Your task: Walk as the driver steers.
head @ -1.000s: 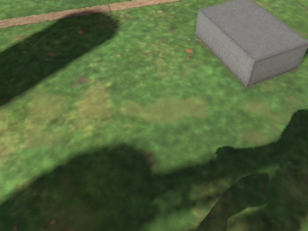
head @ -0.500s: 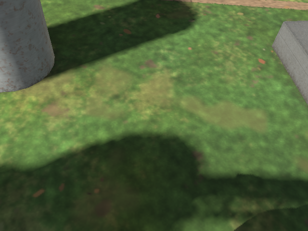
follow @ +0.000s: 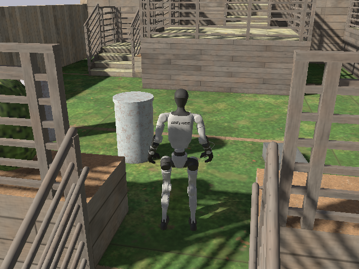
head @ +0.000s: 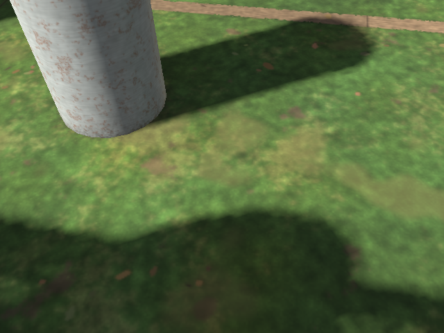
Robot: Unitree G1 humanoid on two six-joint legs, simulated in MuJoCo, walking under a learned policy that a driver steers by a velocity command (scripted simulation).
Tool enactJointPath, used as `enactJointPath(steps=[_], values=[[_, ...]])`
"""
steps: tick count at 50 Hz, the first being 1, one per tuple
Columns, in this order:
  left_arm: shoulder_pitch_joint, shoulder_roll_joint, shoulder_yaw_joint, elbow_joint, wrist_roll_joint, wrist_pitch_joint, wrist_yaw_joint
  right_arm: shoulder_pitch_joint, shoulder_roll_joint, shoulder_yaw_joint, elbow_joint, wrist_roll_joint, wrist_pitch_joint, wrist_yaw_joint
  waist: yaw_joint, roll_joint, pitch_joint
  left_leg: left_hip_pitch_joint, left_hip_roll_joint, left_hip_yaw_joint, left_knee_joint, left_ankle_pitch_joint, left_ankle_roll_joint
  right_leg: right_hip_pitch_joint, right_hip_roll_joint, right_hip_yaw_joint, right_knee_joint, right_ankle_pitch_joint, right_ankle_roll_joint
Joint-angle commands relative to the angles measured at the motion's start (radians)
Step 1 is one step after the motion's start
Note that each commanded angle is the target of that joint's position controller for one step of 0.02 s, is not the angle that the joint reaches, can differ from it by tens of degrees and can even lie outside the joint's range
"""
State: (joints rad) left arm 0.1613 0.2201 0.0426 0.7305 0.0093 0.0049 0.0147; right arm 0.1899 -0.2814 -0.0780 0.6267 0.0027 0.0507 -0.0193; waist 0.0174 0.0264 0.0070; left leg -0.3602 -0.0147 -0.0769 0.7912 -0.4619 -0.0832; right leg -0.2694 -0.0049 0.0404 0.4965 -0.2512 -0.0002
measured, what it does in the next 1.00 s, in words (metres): steps on the spot: left foot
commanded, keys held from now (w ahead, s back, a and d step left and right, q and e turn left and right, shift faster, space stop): no key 0.74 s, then w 0.26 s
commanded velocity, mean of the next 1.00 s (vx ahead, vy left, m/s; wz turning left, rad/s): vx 0.05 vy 0.00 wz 0.03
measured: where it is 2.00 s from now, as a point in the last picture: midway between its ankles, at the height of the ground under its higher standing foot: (240, 321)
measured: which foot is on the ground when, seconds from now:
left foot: up 0.00-0.04, down 0.06-0.96, up 0.98-1.00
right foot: down 0.00-1.00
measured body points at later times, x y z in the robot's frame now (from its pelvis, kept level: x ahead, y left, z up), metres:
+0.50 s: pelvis +0.00 +0.03 +0.00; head +0.00 +0.04 +0.45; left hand +0.08 +0.30 -0.13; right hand +0.13 -0.20 -0.11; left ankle -0.02 +0.14 -0.74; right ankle +0.00 -0.13 -0.74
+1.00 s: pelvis +0.04 +0.00 -0.01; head +0.04 -0.02 +0.44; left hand +0.08 +0.27 -0.13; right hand +0.09 -0.27 -0.15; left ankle -0.03 +0.14 -0.72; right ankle +0.02 -0.10 -0.74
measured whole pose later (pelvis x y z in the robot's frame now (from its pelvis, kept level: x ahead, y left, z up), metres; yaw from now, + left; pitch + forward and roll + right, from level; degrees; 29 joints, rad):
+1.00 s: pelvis +0.04 +0.00 -0.01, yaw +0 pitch +0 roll +0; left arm 0.31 0.23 0.06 0.97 -0.01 -0.09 -0.01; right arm 0.35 -0.25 -0.06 0.83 0.03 -0.01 -0.03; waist 0.02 0.04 -0.02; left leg -0.22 0.00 -0.06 0.69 -0.44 0.02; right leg -0.24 0.01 -0.04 0.57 -0.32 -0.04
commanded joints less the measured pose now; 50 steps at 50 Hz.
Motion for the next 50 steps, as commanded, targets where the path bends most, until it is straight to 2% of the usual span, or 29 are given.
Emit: enactJointPath(steps=[1, 2, 3, 4, 5, 6, 7, 10, 13, 22, 37, 38, 39, 40, 41, 42, 43, 44, 45, 46, 47, 48, 49, 50], values=[[-0.025, 0.145, 0.028, -0.055, -0.012, -0.003, -0.004, -0.002, -0.018, -0.001, -0.055, 0.005, -0.016, 0.005, -0.018, -0.210, -0.092, 0.117, -0.013, 0.079, -0.330, 0.169, 0.013, 0.102, -0.165, 0.145, -0.066, 0.421, -0.188], [0.006, 0.136, 0.024, -0.046, -0.018, -0.009, -0.005, 0.003, -0.032, -0.002, -0.048, -0.003, -0.016, 0.005, -0.015, -0.194, -0.089, 0.188, -0.009, 0.062, -0.423, 0.282, 0.032, 0.077, -0.156, 0.147, -0.064, 0.385, -0.155], [0.030, 0.127, 0.019, -0.042, -0.010, -0.022, -0.009, 0.007, -0.075, -0.007, -0.060, -0.015, -0.016, -0.001, -0.005, -0.138, -0.109, 0.281, 0.051, -0.012, -0.417, 0.414, 0.059, 0.021, -0.143, 0.137, -0.050, 0.300, -0.097], [0.063, 0.118, 0.014, -0.046, 0.011, -0.040, -0.017, 0.003, -0.144, -0.021, -0.061, -0.022, -0.014, -0.009, 0.045, 0.012, -0.121, 0.306, 0.116, -0.075, -0.331, 0.568, 0.106, -0.029, -0.072, 0.062, -0.017, 0.191, -0.040], [0.040, 0.093, 0.006, -0.041, 0.018, -0.047, -0.018, 0.000, -0.096, -0.013, -0.044, -0.025, -0.017, -0.001, 0.034, 0.113, -0.127, 0.203, 0.115, -0.081, -0.341, 0.415, 0.149, 0.036, -0.039, 0.008, -0.026, 0.070, 0.007], [-0.006, 0.117, 0.009, -0.041, 0.019, -0.045, -0.015, -0.020, -0.050, -0.001, -0.056, -0.026, -0.023, 0.005, 0.010, 0.077, -0.082, 0.162, 0.101, -0.083, -0.364, 0.329, 0.154, 0.042, -0.032, 0.001, -0.011, 0.063, 0.034], [-0.023, 0.114, 0.011, -0.038, 0.016, -0.041, -0.012, -0.020, -0.041, 0.003, -0.050, -0.030, -0.027, 0.005, 0.004, 0.058, -0.060, 0.141, 0.093, -0.080, -0.373, 0.290, 0.145, 0.039, -0.029, -0.005, -0.005, 0.072, 0.039], [-0.004, 0.104, 0.011, -0.026, 0.011, -0.030, 0.002, -0.001, -0.053, 0.002, -0.041, -0.025, -0.046, 0.000, 0.007, 0.052, -0.010, 0.101, 0.088, -0.079, -0.381, 0.298, 0.135, 0.039, -0.034, 0.008, -0.010, 0.101, 0.032], [0.016, 0.098, 0.013, -0.002, 0.007, -0.029, 0.008, 0.011, -0.035, 0.008, -0.035, -0.023, -0.050, -0.003, 0.006, 0.040, -0.005, 0.100, 0.083, -0.077, -0.385, 0.286, 0.135, 0.048, -0.035, 0.008, -0.014, 0.103, 0.037], [0.053, 0.107, 0.019, 0.066, 0.003, -0.029, 0.018, 0.031, -0.017, 0.012, -0.008, -0.020, -0.054, -0.004, 0.004, -0.005, -0.006, 0.123, 0.068, -0.062, -0.388, 0.312, 0.141, 0.062, -0.044, 0.013, -0.029, 0.129, 0.053], [0.093, 0.110, 0.022, 0.177, -0.004, -0.023, 0.034, 0.076, -0.013, 0.008, 0.085, -0.012, -0.055, -0.013, 0.004, -0.017, 0.008, 0.135, 0.042, -0.021, -0.386, 0.348, 0.129, 0.075, -0.041, 0.011, -0.047, 0.152, 0.047], [0.111, 0.099, 0.020, 0.193, -0.005, -0.021, 0.035, 0.097, -0.013, 0.007, 0.101, -0.011, -0.053, -0.016, 0.003, -0.007, -0.013, 0.143, 0.035, -0.017, -0.399, 0.236, 0.132, 0.080, -0.023, -0.011, -0.038, 0.064, 0.045], [0.113, 0.099, 0.022, 0.201, -0.011, -0.020, 0.036, 0.110, -0.036, -0.001, 0.109, -0.004, -0.048, -0.019, -0.007, 0.015, 0.004, 0.136, 0.036, -0.035, -0.421, 0.037, 0.152, 0.043, 0.012, -0.050, 0.008, -0.075, 0.036], [0.100, 0.096, 0.022, 0.196, -0.016, -0.024, 0.035, 0.124, -0.069, -0.011, 0.113, 0.002, -0.045, -0.021, -0.020, 0.063, 0.038, 0.116, 0.075, -0.100, -0.467, -0.178, 0.185, -0.024, 0.037, -0.084, 0.075, -0.188, 0.026], [0.068, 0.089, 0.021, 0.178, -0.017, -0.034, 0.032, 0.151, -0.093, -0.017, 0.116, 0.006, -0.046, -0.022, -0.038, 0.121, 0.078, 0.106, 0.150, -0.213, -0.539, -0.337, 0.231, -0.110, 0.042, -0.100, 0.158, -0.225, 0.016], [0.038, 0.079, 0.017, 0.158, -0.023, -0.050, 0.025, 0.168, -0.117, -0.022, 0.123, 0.011, -0.052, -0.022, -0.048, 0.173, 0.119, 0.079, 0.233, -0.337, -0.600, -0.409, 0.282, -0.154, 0.024, -0.083, 0.239, -0.211, -0.003], [0.028, 0.081, 0.019, 0.147, -0.031, -0.065, 0.015, 0.160, -0.125, -0.024, 0.128, 0.015, -0.063, -0.023, -0.040, 0.184, 0.154, 0.051, 0.284, -0.408, -0.635, -0.396, 0.316, -0.183, -0.009, -0.047, 0.288, -0.205, -0.029], [0.035, 0.084, 0.021, 0.145, -0.040, -0.079, 0.004, 0.137, -0.118, -0.021, 0.128, 0.017, -0.073, -0.021, -0.023, 0.184, 0.166, 0.061, 0.301, -0.417, -0.637, -0.338, 0.323, -0.199, -0.030, -0.030, 0.290, -0.236, -0.053], [0.060, 0.080, 0.020, 0.153, -0.045, -0.090, -0.006, 0.102, -0.109, -0.017, 0.121, 0.023, -0.079, -0.018, 0.000, 0.168, 0.160, 0.069, 0.292, -0.379, -0.620, -0.271, 0.308, -0.166, -0.041, -0.029, 0.217, -0.252, -0.078], [0.125, 0.073, 0.019, 0.182, -0.045, -0.099, -0.016, 0.042, -0.103, -0.014, 0.108, 0.032, -0.080, -0.014, 0.043, 0.136, 0.140, 0.019, 0.247, -0.293, -0.583, -0.195, 0.273, -0.027, -0.030, -0.052, 0.079, -0.184, -0.095], [0.223, 0.079, 0.028, 0.235, -0.037, -0.103, -0.022, 0.005, -0.084, -0.009, 0.103, 0.034, -0.077, -0.013, 0.084, 0.103, 0.099, -0.044, 0.177, -0.195, -0.507, -0.111, 0.234, 0.156, 0.009, -0.087, -0.017, -0.042, -0.086], [0.313, 0.101, 0.038, 0.275, -0.022, -0.104, -0.026, -0.013, -0.045, 0.003, 0.094, 0.026, -0.080, -0.013, 0.110, 0.015, 0.059, -0.104, 0.099, -0.095, -0.336, -0.004, 0.188, 0.280, -0.021, -0.009, -0.063, -0.024, -0.079], [0.420, 0.188, 0.057, 0.289, -0.018, -0.106, -0.020, -0.033, 0.017, 0.020, 0.063, 0.012, -0.094, -0.012, 0.124, -0.241, 0.016, -0.254, -0.027, 0.076, 0.020, 0.026, 0.108, 0.387, -0.231, 0.345, -0.230, -0.225, -0.154], [0.430, 0.238, 0.060, 0.277, -0.007, -0.115, -0.031, -0.034, -0.022, 0.007, 0.038, 0.032, -0.111, -0.016, 0.113, -0.338, 0.046, -0.406, -0.055, 0.017, 0.230, -0.114, 0.103, 0.378, -0.380, 0.683, -0.352, -0.312, -0.276]])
